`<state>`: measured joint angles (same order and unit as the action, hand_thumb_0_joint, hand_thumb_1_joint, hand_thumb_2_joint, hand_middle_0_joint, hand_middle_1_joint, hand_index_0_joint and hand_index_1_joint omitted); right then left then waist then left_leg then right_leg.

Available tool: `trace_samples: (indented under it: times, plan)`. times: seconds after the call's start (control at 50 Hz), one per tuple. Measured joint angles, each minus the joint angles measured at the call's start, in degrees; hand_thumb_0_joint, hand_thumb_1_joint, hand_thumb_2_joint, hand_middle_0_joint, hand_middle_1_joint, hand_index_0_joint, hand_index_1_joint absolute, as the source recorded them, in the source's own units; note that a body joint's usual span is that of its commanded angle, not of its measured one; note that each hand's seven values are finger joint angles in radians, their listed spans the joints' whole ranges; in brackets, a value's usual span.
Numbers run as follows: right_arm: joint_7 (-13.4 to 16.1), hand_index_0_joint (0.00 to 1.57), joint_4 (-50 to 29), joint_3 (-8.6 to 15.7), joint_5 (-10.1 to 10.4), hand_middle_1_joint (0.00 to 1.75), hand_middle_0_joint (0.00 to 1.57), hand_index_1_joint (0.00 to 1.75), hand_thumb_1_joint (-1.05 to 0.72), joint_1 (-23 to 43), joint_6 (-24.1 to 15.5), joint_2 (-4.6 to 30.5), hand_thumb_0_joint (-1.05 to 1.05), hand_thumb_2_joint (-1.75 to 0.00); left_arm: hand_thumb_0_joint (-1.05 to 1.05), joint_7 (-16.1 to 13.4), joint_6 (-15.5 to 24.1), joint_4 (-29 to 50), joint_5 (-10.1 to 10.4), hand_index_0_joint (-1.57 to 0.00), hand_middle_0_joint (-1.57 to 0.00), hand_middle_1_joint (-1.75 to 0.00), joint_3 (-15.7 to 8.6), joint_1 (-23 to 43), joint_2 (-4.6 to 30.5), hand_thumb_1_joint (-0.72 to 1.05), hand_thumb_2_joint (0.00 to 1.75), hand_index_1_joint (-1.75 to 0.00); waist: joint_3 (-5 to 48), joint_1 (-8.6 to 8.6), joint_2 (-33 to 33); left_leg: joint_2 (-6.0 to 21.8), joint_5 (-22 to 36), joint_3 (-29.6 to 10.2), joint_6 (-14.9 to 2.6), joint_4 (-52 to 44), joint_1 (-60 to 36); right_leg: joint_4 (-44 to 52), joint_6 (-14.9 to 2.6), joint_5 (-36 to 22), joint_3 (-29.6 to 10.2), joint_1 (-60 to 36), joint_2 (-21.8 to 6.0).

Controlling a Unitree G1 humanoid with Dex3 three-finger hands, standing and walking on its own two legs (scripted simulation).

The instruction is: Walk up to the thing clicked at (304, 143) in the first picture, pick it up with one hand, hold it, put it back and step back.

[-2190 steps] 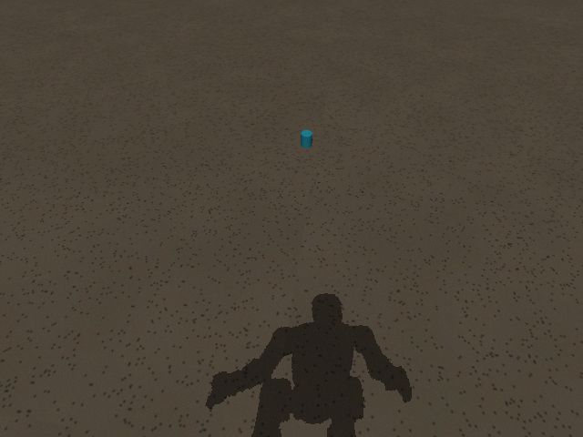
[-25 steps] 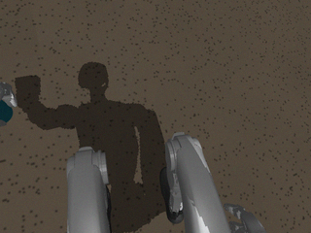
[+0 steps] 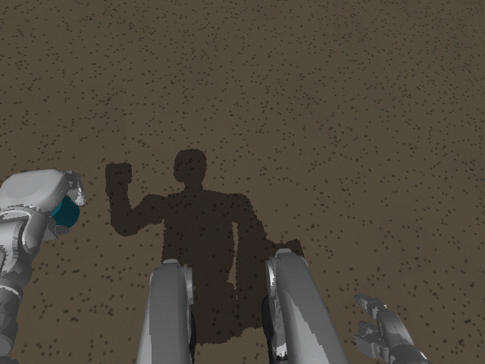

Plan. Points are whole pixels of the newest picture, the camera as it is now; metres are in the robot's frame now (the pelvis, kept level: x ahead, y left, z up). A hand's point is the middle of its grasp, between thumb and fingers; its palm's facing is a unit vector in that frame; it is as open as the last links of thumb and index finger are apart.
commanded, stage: lift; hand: left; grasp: from above
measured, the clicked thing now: (52, 208) +0.39 +0.31 -0.10
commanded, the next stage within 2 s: hold in 0.80 s
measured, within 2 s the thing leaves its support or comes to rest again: neither
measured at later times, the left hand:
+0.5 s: hand (27, 186) +0.35 +0.25 +0.09, palm faces -0.43 -0.09 -0.90, open 7.6 cm
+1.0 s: hand (6, 143) +0.37 +0.23 +0.16, palm faces -0.45 -0.08 -0.89, open 7.7 cm
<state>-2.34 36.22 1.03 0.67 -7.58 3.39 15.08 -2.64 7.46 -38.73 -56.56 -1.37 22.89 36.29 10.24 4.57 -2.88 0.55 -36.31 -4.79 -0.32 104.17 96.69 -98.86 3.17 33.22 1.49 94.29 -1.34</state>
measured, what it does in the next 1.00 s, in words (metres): rises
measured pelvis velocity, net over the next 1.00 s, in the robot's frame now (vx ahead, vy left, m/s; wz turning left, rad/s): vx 0.07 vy -0.01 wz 0.01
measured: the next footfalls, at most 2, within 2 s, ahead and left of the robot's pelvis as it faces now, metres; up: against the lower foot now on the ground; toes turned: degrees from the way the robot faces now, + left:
none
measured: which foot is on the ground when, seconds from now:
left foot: down 0.00-1.00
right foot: down 0.00-1.00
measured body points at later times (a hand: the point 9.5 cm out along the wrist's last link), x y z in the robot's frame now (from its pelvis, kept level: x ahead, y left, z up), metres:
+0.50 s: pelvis +0.04 -0.01 +0.16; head +0.10 -0.01 +0.60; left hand +0.37 +0.25 +0.14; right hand +0.14 -0.28 +0.04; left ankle +0.08 +0.11 -0.49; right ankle +0.10 -0.15 -0.49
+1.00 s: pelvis +0.07 -0.01 +0.22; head +0.10 -0.02 +0.67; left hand +0.39 +0.24 +0.21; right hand +0.18 -0.27 +0.10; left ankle +0.08 +0.11 -0.49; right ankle +0.10 -0.15 -0.49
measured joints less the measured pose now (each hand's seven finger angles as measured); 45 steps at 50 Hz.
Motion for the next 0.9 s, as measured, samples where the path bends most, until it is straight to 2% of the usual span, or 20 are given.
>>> trace_samples:
  times: [0.1, 0.16, 0.32, 0.6, 0.9]
  plan:
    - [1.67, 0.20, 0.66, -0.14, 0.74, 0.30, 0.20, 0.30, -0.92, -0.86, -0.43, -0.38, 0.01, -0.91, -0.05, 1.05, -2.14, 3.69, 1.85, -0.87, -0.54, -0.87, 2.13, -4.47, -2.18, 0.11, 0.62, -0.88, -0.06, -0.56, -0.28, 0.59, 1.21, 0.76, 0.18, -7.69, -9.37, 7.20, -0.27, -1.32, -0.32, -8.76, 0.28]
    - [2.71, 0.20, 1.27, -0.28, 1.12, 0.30, 0.20, 0.30, -0.92, -1.48, -1.04, -0.58, 0.01, -0.91, -0.05, 1.12, -2.48, 4.23, 2.17, -0.86, -0.54, -0.87, 3.15, -6.26, -3.45, 0.11, 0.62, -0.88, -0.42, -0.73, -0.27, 0.84, 2.15, 1.29, 0.33, -12.57, -15.34, 11.68, -0.47, -2.20, -0.60, -14.36, 0.37]
    - [4.35, 0.20, 2.89, -0.19, 1.46, 0.30, 0.20, 0.30, -0.92, -3.64, -3.28, -0.81, 0.01, -0.91, -0.05, 0.04, -3.09, 0.25, 1.73, -0.84, -0.53, -0.89, 5.19, -6.45, -5.69, 0.12, 0.61, -0.86, -1.39, -0.85, 0.03, 1.24, 5.00, 2.07, 0.78, -24.53, -29.12, 22.88, -1.07, -4.81, -0.79, -27.58, 0.51]
    - [4.69, 0.20, 4.91, 1.02, 1.55, 0.30, 0.20, 0.30, -0.92, -6.87, -4.83, -0.51, 0.01, -0.91, -0.06, -3.31, -5.21, -5.77, -0.18, -0.84, -0.51, -0.91, 8.89, -6.09, -10.38, 0.14, 0.59, -0.87, -3.01, -1.45, 0.55, 1.64, 9.77, 3.98, 0.83, -41.75, -47.53, 39.32, -1.26, -9.59, -1.97, -45.13, 0.71]
    - [4.57, 0.20, 5.03, 0.96, 1.94, 0.30, 0.20, 0.30, -0.92, -6.72, -4.81, -1.00, 0.01, -0.90, -0.06, -1.94, -6.95, -4.92, 0.99, -0.83, -0.51, -0.91, 10.94, -6.73, -11.84, 0.14, 0.59, -0.86, -5.39, -2.70, 0.56, 1.27, 13.69, 5.60, 0.55, -54.59, -60.56, 51.28, -1.05, -13.31, -3.13, -57.40, 0.29]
